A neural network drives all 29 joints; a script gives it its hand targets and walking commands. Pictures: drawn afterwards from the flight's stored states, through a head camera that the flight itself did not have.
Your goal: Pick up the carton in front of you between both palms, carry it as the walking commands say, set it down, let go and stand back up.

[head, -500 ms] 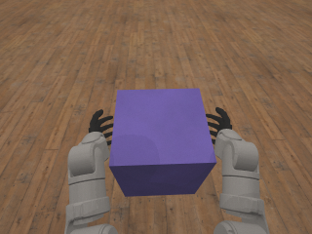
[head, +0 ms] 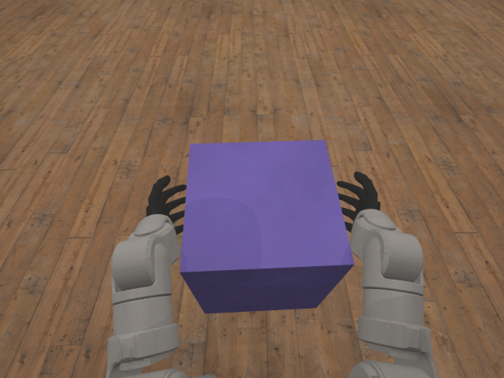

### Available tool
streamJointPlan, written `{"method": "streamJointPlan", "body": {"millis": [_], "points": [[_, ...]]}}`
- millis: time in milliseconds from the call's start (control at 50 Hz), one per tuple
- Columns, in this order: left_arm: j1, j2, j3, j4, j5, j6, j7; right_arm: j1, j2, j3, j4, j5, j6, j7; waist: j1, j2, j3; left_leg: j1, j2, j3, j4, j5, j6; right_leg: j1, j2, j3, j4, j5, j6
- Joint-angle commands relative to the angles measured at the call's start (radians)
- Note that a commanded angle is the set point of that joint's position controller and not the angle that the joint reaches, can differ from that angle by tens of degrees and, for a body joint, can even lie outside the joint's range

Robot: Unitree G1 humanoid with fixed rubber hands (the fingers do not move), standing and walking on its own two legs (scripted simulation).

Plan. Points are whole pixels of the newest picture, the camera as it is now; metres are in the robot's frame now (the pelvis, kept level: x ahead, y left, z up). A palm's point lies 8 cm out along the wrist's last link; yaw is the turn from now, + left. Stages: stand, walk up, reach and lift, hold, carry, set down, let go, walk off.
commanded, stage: carry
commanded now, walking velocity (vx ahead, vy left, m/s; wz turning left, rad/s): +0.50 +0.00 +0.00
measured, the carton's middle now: (259, 234) +0.34 +0.01 +0.03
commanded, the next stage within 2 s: none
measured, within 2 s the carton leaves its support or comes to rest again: neither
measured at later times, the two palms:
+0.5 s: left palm (155, 172) +0.59 +0.27 -0.08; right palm (276, 175) +0.57 -0.03 -0.07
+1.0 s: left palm (160, 83) +0.89 +0.31 -0.01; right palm (262, 81) +0.91 +0.00 -0.01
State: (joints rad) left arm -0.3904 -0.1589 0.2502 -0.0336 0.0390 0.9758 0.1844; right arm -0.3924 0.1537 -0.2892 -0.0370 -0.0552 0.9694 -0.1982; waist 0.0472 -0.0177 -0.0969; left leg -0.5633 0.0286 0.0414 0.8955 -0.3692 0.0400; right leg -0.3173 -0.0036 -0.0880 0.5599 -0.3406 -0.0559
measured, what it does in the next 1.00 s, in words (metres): goes down: left foot 0.11 m lower, then right foot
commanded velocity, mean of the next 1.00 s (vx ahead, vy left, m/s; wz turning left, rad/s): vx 0.50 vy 0.00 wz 0.00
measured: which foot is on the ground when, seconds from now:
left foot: up 0.00-0.28, down 0.30-0.78, up 0.80-1.00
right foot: down 0.00-0.30, up 0.32-0.76, down 0.78-1.00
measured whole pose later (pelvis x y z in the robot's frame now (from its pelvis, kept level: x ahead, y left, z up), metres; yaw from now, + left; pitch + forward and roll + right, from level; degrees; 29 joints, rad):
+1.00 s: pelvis +0.59 +0.14 -0.10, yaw +2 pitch +4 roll +2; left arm -0.29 -0.14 0.21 -0.12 0.00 0.91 0.17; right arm -0.30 0.16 -0.23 -0.12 -0.04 0.90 -0.20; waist 0.04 -0.02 -0.05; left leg -0.56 0.05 0.04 1.00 -0.34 0.00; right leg -0.29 0.03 -0.13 0.39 -0.19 -0.11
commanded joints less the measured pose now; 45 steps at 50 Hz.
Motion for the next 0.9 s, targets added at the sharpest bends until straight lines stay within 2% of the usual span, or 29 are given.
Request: {"method": "streamJointPlan", "body": {"millis": [0, 20, 40, 80, 100, 140, 180, 200, 220, 260, 280, 300, 320, 340, 360, 380, 400, 440, 460, 540, 660, 720, 740, 760, 780, 800, 820, 860, 880], "points": [[-0.586, -0.726, -0.639, -0.118, -0.188, -0.035, 0.001, -0.526, 0.719, 0.594, -0.056, 0.117, -0.026, 0.001, 0.013, -0.103, -0.308, -0.084, 0.024, 0.004, 0.020, 0.108, -0.005, 0.296, -0.266, 0.287, -0.126, 0.322, -0.178], [-0.568, -0.719, -0.639, -0.109, -0.185, -0.033, 0.002, -0.513, 0.707, 0.592, -0.057, 0.114, -0.025, 0.000, 0.022, -0.103, -0.299, -0.107, 0.023, 0.009, -0.012, 0.110, -0.010, 0.327, -0.265, 0.283, -0.105, 0.350, -0.166], [-0.549, -0.706, -0.639, -0.108, -0.177, -0.031, 0.002, -0.499, 0.702, 0.591, -0.063, 0.109, -0.023, 0.001, 0.073, -0.110, -0.248, -0.303, 0.073, -0.080, -0.028, 0.239, -0.014, 0.472, -0.269, 0.340, -0.069, 0.339, -0.166], [-0.510, -0.695, -0.641, -0.081, -0.169, -0.029, 0.004, -0.475, 0.676, 0.579, -0.064, 0.106, -0.017, 0.006, 0.111, -0.078, -0.224, -0.432, 0.098, -0.106, -0.078, 0.264, -0.026, 0.585, -0.294, 0.398, -0.031, 0.359, -0.168], [-0.508, -0.699, -0.650, -0.079, -0.172, -0.028, 0.004, -0.463, 0.665, 0.570, -0.062, 0.101, -0.015, 0.008, 0.121, -0.060, -0.214, -0.428, 0.101, -0.102, -0.108, 0.286, -0.033, 0.581, -0.294, 0.395, -0.013, 0.365, -0.163], [-0.520, -0.723, -0.668, -0.079, -0.185, -0.028, 0.000, -0.450, 0.658, 0.548, -0.060, 0.090, -0.012, 0.013, 0.126, 0.013, -0.149, -0.208, 0.088, -0.062, -0.345, 0.549, -0.052, 0.338, -0.215, 0.282, -0.008, 0.122, -0.114], [-0.549, -0.746, -0.688, -0.080, -0.197, -0.030, -0.007, -0.440, 0.648, 0.540, -0.062, 0.084, -0.011, 0.013, 0.060, -0.066, -0.133, 0.094, 0.076, -0.002, -0.432, 0.693, -0.035, 0.122, -0.181, 0.199, -0.013, 0.044, -0.066], [-0.548, -0.754, -0.690, -0.073, -0.196, -0.030, -0.009, -0.445, 0.639, 0.542, -0.063, 0.081, -0.012, 0.014, 0.031, -0.120, -0.131, 0.162, 0.085, 0.013, -0.415, 0.689, -0.027, 0.086, -0.193, 0.194, 0.019, 0.037, -0.056], [-0.541, -0.756, -0.687, -0.062, -0.192, -0.028, -0.009, -0.448, 0.633, 0.545, -0.063, 0.080, -0.014, 0.014, 0.022, -0.122, -0.127, 0.204, 0.083, 0.035, -0.438, 0.676, -0.023, 0.093, -0.186, 0.180, 0.073, 0.037, -0.041], [-0.520, -0.751, -0.673, -0.034, -0.171, -0.026, -0.007, -0.404, 0.614, 0.538, -0.033, 0.079, -0.019, 0.011, -0.062, -0.004, -0.212, 0.460, 0.040, 0.123, -0.492, 0.603, -0.031, 0.099, -0.101, 0.063, 0.415, 0.132, 0.007], [-0.518, -0.727, -0.660, -0.029, -0.162, -0.027, -0.001, -0.376, 0.601, 0.531, -0.030, 0.073, -0.023, 0.010, -0.115, 0.092, -0.286, 0.657, 0.042, 0.108, -0.436, 0.448, -0.061, -0.007, -0.073, 0.017, 0.714, 0.048, 0.030], [-0.516, -0.729, -0.641, -0.028, -0.155, -0.027, 0.007, -0.387, 0.584, 0.529, -0.026, 0.074, -0.026, 0.006, -0.094, 0.248, -0.242, 0.802, 0.137, -0.017, -0.183, 0.768, -0.090, -0.325, -0.013, 0.038, 0.961, -0.381, 0.043], [-0.468, -0.700, -0.612, -0.020, -0.155, -0.022, 0.019, -0.386, 0.547, 0.533, -0.035, 0.101, -0.028, -0.005, -0.072, 0.349, -0.303, 0.879, 0.272, -0.287, -0.189, 0.842, -0.022, -0.492, 0.016, 0.083, 1.128, -0.376, 0.059], [-0.431, -0.684, -0.589, -0.033, -0.153, -0.022, 0.031, -0.422, 0.558, 0.554, -0.082, 0.135, -0.039, -0.016, -0.135, 0.412, -0.403, 0.902, 0.403, -0.573, -0.402, 0.373, 0.120, -0.596, -0.002, 0.095, 1.140, -0.303, 0.063], [-0.493, -0.696, -0.588, -0.063, -0.151, -0.034, 0.042, -0.462, 0.597, 0.570, -0.119, 0.162, -0.053, -0.013, -0.112, 0.182, -0.355, 0.746, 0.382, -0.615, -0.491, 0.123, 0.144, -0.564, -0.047, 0.106, 1.086, -0.231, 0.059], [-0.523, -0.733, -0.587, -0.064, -0.148, -0.045, 0.042, -0.530, 0.644, 0.601, -0.154, 0.186, -0.067, -0.003, -0.104, 0.127, -0.344, 0.666, 0.370, -0.596, -0.490, 0.138, 0.183, -0.535, -0.064, 0.111, 1.024, -0.200, 0.055], [-0.545, -0.759, -0.597, -0.082, -0.155, -0.060, 0.035, -0.568, 0.687, 0.632, -0.183, 0.211, -0.080, 0.013, -0.098, 0.134, -0.341, 0.636, 0.355, -0.546, -0.433, 0.277, 0.200, -0.541, -0.084, 0.122, 0.987, -0.140, 0.041], [-0.564, -0.777, -0.610, -0.115, -0.154, -0.090, 0.017, -0.578, 0.753, 0.669, -0.186, 0.242, -0.105, 0.043, -0.097, 0.172, -0.345, 0.574, 0.289, -0.391, -0.403, 0.362, 0.176, -0.524, -0.079, 0.106, 0.892, -0.048, 0.026], [-0.552, -0.774, -0.613, -0.127, -0.147, -0.102, 0.012, -0.551, 0.771, 0.678, -0.174, 0.251, -0.116, 0.051, -0.099, 0.176, -0.346, 0.566, 0.277, -0.347, -0.415, 0.353, 0.191, -0.547, -0.077, 0.090, 0.852, -0.005, 0.027], [-0.455, -0.733, -0.616, -0.128, -0.105, -0.140, 0.004, -0.448, 0.768, 0.706, -0.146, 0.233, -0.145, 0.056, -0.118, 0.148, -0.348, 0.683, 0.253, -0.311, -0.414, 0.530, 0.225, -0.639, -0.061, 0.058, 0.650, 0.049, 0.013], [-0.352, -0.720, -0.595, -0.086, -0.070, -0.158, -0.003, -0.396, 0.758, 0.741, -0.136, 0.212, -0.157, 0.050, -0.139, 0.108, -0.243, 0.670, 0.146, -0.101, -0.428, 0.874, 0.133, -0.409, 0.024, -0.070, 0.148, 0.288, -0.029], [-0.342, -0.688, -0.596, -0.089, -0.083, -0.151, -0.002, -0.384, 0.721, 0.739, -0.147, 0.198, -0.152, 0.038, -0.072, 0.156, -0.289, 0.648, 0.135, -0.011, -0.293, 1.155, 0.063, -0.093, 0.095, -0.114, -0.017, 0.340, -0.055], [-0.338, -0.672, -0.596, -0.097, -0.091, -0.149, 0.000, -0.386, 0.705, 0.734, -0.157, 0.189, -0.148, 0.030, -0.011, 0.129, -0.349, 0.591, 0.121, 0.046, -0.127, 1.092, 0.031, 0.117, 0.091, -0.117, -0.103, 0.381, -0.053], [-0.324, -0.655, -0.589, -0.099, -0.091, -0.144, 0.001, -0.405, 0.679, 0.722, -0.166, 0.174, -0.143, 0.019, 0.034, 0.063, -0.406, 0.410, 0.086, 0.052, 0.064, 0.807, 0.018, 0.353, 0.003, 0.012, -0.085, 0.333, -0.059], [-0.352, -0.611, -0.583, -0.094, -0.097, -0.135, 0.007, -0.378, 0.674, 0.711, -0.144, 0.160, -0.130, 0.012, -0.007, -0.170, -0.491, 0.087, -0.050, 0.027, 0.334, 0.010, -0.031, 0.631, -0.338, 0.490, -0.022, 0.482, -0.204], [-0.327, -0.615, -0.595, -0.069, -0.115, -0.126, 0.011, -0.357, 0.635, 0.683, -0.131, 0.150, -0.118, 0.003, 0.036, -0.207, -0.499, -0.091, -0.126, -0.046, 0.514, -0.153, -0.023, 0.667, -0.367, 0.750, -0.160, 0.289, -0.301], [-0.347, -0.626, -0.604, -0.084, -0.130, -0.119, 0.009, -0.386, 0.645, 0.663, -0.134, 0.150, -0.112, -0.006, 0.005, -0.163, -0.419, -0.158, -0.057, -0.092, 0.520, -0.111, -0.002, 0.600, -0.352, 0.693, -0.217, 0.231, -0.265], [-0.440, -0.684, -0.649, -0.132, -0.188, -0.111, -0.003, -0.424, 0.652, 0.621, -0.136, 0.137, -0.107, -0.015, -0.013, 0.000, -0.315, -0.139, -0.002, -0.068, 0.398, -0.037, -0.002, 0.425, -0.305, 0.512, -0.225, 0.337, -0.191], [-0.468, -0.694, -0.665, -0.154, -0.206, -0.107, -0.009, -0.410, 0.657, 0.607, -0.124, 0.125, -0.101, -0.016, -0.022, 0.021, -0.307, -0.100, 0.018, -0.067, 0.328, -0.008, -0.009, 0.370, -0.287, 0.450, -0.240, 0.324, -0.161]]}}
